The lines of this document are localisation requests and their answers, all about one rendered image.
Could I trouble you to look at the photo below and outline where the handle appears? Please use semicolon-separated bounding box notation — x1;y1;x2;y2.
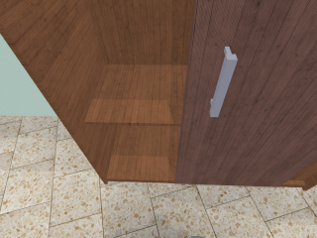
209;47;238;117

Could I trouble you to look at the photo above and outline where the wardrobe door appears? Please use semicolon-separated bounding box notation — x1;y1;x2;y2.
174;0;317;187
290;160;317;180

